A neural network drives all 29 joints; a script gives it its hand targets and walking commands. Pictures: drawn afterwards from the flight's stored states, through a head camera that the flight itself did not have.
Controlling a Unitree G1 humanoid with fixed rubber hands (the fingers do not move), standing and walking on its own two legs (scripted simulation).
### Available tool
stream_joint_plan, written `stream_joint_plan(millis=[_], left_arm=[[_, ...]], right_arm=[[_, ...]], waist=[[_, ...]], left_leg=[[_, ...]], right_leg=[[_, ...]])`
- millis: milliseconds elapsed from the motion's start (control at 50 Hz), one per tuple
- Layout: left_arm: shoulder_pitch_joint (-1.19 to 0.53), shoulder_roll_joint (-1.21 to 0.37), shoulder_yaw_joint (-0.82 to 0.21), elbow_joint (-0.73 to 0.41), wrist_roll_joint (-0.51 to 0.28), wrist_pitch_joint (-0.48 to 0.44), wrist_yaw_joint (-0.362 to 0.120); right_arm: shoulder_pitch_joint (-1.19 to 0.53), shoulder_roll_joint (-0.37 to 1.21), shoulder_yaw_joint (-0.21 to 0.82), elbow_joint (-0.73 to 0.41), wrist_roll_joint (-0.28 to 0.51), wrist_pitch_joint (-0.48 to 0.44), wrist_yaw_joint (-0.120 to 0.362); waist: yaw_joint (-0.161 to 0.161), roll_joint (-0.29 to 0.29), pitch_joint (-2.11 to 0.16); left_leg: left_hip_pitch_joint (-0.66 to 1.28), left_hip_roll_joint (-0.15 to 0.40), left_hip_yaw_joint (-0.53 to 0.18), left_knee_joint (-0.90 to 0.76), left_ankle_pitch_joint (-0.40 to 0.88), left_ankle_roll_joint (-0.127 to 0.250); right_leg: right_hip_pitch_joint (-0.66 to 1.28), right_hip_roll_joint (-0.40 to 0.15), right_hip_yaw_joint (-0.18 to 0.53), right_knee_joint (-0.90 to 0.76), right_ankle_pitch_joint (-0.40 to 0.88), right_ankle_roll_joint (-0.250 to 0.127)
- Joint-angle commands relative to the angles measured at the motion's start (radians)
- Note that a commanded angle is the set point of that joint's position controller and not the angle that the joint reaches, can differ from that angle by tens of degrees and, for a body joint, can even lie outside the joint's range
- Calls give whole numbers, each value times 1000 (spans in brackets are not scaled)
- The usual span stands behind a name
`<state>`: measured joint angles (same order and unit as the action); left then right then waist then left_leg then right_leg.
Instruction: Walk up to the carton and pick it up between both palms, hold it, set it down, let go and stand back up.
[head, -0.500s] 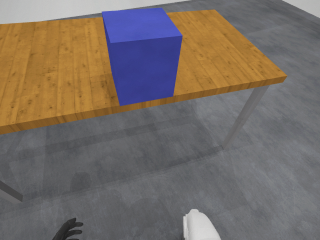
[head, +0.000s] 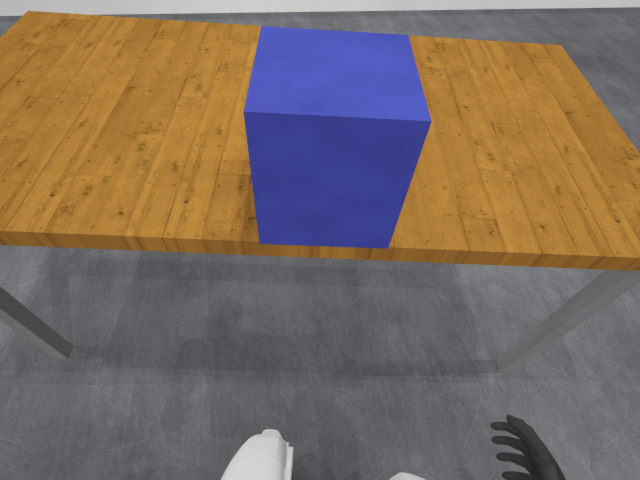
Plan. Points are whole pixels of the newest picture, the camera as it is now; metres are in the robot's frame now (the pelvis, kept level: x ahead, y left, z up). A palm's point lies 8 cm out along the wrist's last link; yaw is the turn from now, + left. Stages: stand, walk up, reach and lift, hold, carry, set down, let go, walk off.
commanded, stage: walk up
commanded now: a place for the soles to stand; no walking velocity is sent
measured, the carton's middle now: (329, 145) +0.55 +0.04 +0.08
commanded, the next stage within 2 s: none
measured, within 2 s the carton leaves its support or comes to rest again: neither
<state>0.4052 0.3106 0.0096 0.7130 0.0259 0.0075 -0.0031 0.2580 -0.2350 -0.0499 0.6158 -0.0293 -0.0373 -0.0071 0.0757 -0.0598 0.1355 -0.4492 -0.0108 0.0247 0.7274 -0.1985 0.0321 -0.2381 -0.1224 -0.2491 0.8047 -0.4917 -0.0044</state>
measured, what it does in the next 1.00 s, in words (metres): steps on the spot: right foot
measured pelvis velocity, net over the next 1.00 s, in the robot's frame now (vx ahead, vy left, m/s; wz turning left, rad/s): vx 0.05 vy -0.04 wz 0.16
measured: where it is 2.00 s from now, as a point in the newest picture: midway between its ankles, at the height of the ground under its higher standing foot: outside the picture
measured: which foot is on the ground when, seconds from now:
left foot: down 0.00-1.00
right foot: down 0.00-0.02, up 0.04-0.22, down 0.24-1.00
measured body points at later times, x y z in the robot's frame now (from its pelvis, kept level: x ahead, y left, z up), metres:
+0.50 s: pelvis +0.04 -0.05 +0.01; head +0.05 -0.06 +0.46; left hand +0.14 +0.22 -0.08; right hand +0.17 -0.30 -0.10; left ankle +0.10 +0.10 -0.70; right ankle +0.04 -0.17 -0.70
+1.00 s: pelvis +0.05 -0.04 +0.02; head +0.07 -0.02 +0.46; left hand +0.10 +0.25 -0.10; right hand +0.23 -0.28 -0.08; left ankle +0.10 +0.10 -0.70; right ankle +0.04 -0.17 -0.70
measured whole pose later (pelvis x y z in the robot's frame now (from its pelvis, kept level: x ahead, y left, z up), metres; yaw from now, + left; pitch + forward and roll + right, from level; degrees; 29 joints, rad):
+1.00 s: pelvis +0.05 -0.04 +0.02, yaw +9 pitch -1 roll -1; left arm 0.30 0.32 0.02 0.65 -0.01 0.04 -0.02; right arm 0.20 -0.27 -0.02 0.70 0.00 0.02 0.02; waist 0.02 -0.02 0.07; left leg -0.40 -0.04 -0.16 0.66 -0.24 -0.03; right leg -0.22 -0.09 -0.17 0.64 -0.38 0.03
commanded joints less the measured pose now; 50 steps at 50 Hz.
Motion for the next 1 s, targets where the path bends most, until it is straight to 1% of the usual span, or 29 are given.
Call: stream_joint_plan(millis=[0, 20, 40, 60, 100, 120, 160, 180, 200, 220, 240, 260, 280, 300, 320, 340, 360, 420, 440, 480, 520, 560, 620, 640, 660, 740, 820, 880, 980], left_arm=[[22, 74, 0, -139, -14, 8, 1], [-3, 114, 22, -131, -4, 46, 12], [-42, 122, 30, -129, 9, 61, 17], [-54, 120, 30, -127, 7, 62, 18], [0, 96, 25, -103, -7, 53, 16], [28, 84, 23, -93, -10, 46, 16], [53, 73, 25, -81, -14, 35, 14], [59, 70, 28, -79, -16, 26, 12], [67, 73, 33, -79, -16, 14, 9], [71, 86, 39, -82, -15, 0, 7], [35, 130, 50, -101, -6, -11, 7], [-51, 188, 60, -132, -11, -18, 9], [-143, 209, 64, -150, -29, -8, 6], [-194, 182, 55, -158, -33, -5, 0], [-201, 146, 43, -168, -39, -5, -6], [-183, 133, 37, -174, -38, -4, -6], [-164, 136, 33, -174, -38, -3, -5], [-140, 146, 39, -168, -41, -5, -7], [-146, 148, 41, -174, -40, -5, -7], [-143, 151, 42, -182, -39, -7, -6], [-144, 152, 42, -191, -39, -6, -6], [-145, 155, 42, -196, -38, -4, -6], [-148, 156, 43, -198, -37, 2, -4], [-144, 165, 48, -198, -40, 5, -6], [-144, 167, 49, -198, -40, 7, -7], [-139, 162, 49, -194, -37, 14, -7], [-116, 151, 48, -182, -36, 15, -7], [-97, 148, 50, -171, -33, 11, -7], [-76, 151, 54, -159, -31, 4, -6]], right_arm=[[194, -232, -63, -79, -5, -2, -43], [163, -242, -68, -73, 11, 15, -53], [128, -225, -55, -76, 16, 21, -56], [110, -213, -45, -81, 13, 23, -58], [35, -205, -35, -92, 4, 26, -57], [8, -200, -32, -92, -1, 26, -51], [-43, -191, -27, -97, -1, 33, -39], [-77, -184, -20, -100, 5, 38, -33], [-114, -184, -13, -99, 14, 43, -28], [-131, -176, -4, -96, 21, 47, -22], [-113, -138, 10, -98, 29, 44, -14], [-77, -104, 20, -93, 37, 44, -8], [-65, -128, 4, -69, 37, 52, -13], [-50, -150, -6, -52, 28, 53, -8], [-66, -169, -7, -50, 26, 45, -2], [-85, -175, -6, -46, 32, 38, 4], [-82, -179, -6, -37, 34, 33, 8], [-80, -166, 2, -24, 26, 27, 11], [-77, -166, 2, -21, 25, 26, 10], [-76, -168, 3, -16, 23, 24, 10], [-74, -172, 4, -14, 22, 23, 10], [-71, -175, 5, -12, 22, 24, 11], [-67, -185, 3, -9, 27, 25, 13], [-49, -188, -6, 0, 27, 26, 14], [-48, -193, -7, -1, 27, 26, 14], [-57, -206, -17, -12, 31, 28, 17], [-70, -221, -23, -19, 31, 28, 16], [-74, -221, -24, -21, 30, 30, 14], [-78, -217, -25, -24, 28, 36, 15]], waist=[[-136, 250, -297], [-142, 222, -269], [-138, 204, -202], [-140, 192, -160], [-100, 223, -137], [-85, 252, -157], [-70, 266, -190], [-53, 248, -202], [-30, 215, -204], [-14, 164, -208], [-29, 60, -205], [-66, -63, -170], [-81, -61, -112], [-111, -53, -75], [-103, -35, -62], [-88, -38, -63], [-81, -45, -72], [-75, -45, -104], [-75, -55, -106], [-72, -53, -134], [-69, -40, -146], [-69, -31, -158], [-69, 14, -164], [-68, 28, -171], [-68, 36, -168], [-65, 75, -151], [-60, 127, -157], [-62, 139, -170], [-68, 133, -177]], left_leg=[[420, 394, -668, -283, 208, 264], [334, 400, -684, -327, 7, 323], [280, 369, -653, -348, -65, 301], [247, 331, -576, -348, -27, 271], [184, 284, -462, -318, 80, 227], [171, 263, -427, -301, 111, 217], [131, 232, -368, -261, 155, 200], [87, 198, -317, -222, 153, 172], [37, 164, -269, -175, 154, 136], [7, 126, -227, -118, 132, 94], [-31, 76, -175, -32, 100, 42], [-10, -2, -101, 53, -42, -18], [117, 1, -76, 37, -167, -24], [188, 29, -101, -32, -125, -16], [186, 47, -138, -96, -57, -8], [155, 51, -163, -116, 0, -1], [134, 49, -174, -129, 29, 1], [142, 40, -161, -134, 36, -10], [140, 41, -156, -135, 50, -11], [146, 45, -156, -139, 94, -12], [152, 49, -157, -140, 132, -9], [157, 50, -157, -140, 148, -8], [153, 51, -171, -147, 163, -1], [158, 35, -179, -139, 156, -4], [155, 37, -184, -139, 164, -2], [118, 45, -232, -161, 138, 18], [60, 67, -310, -218, 69, 41], [62, 66, -329, -232, 52, 45], [90, 53, -321, -214, 69, 42]], right_leg=[[-277, 44, 120, 268, -135, 21], [-252, 16, 212, 322, -245, 14], [-283, 12, 237, 335, -214, 14], [-293, 10, 247, 313, -178, 17], [-240, -6, 261, 214, -115, 26], [-209, 0, 244, 170, -92, 29], [-120, 18, 215, 45, -37, 31], [-40, 31, 199, -67, 52, 25], [43, 49, 181, -190, 198, 16], [99, 55, 188, -292, 324, 3], [100, -28, 316, -342, 334, -31], [-20, -182, 505, -443, 261, -94], [-201, -235, 516, -476, 174, -163], [-275, -197, 461, -466, 126, -141], [-258, -127, 368, -449, 109, -90], [-213, -81, 322, -433, 110, -60], [-176, -64, 307, -421, 108, -48], [-126, -76, 308, -426, 109, -52], [-107, -82, 300, -422, 141, -55], [-72, -84, 279, -404, 216, -56], [-54, -82, 259, -389, 249, -55], [-44, -78, 246, -382, 249, -53], [-34, -67, 228, -366, 220, -50], [-26, -69, 222, -351, 196, -66], [-28, -67, 217, -341, 189, -67], [-28, -48, 204, -315, 144, -58], [24, -14, 198, -279, 143, -41], [41, -5, 195, -280, 144, -35], [29, -12, 189, -296, 151, -39]])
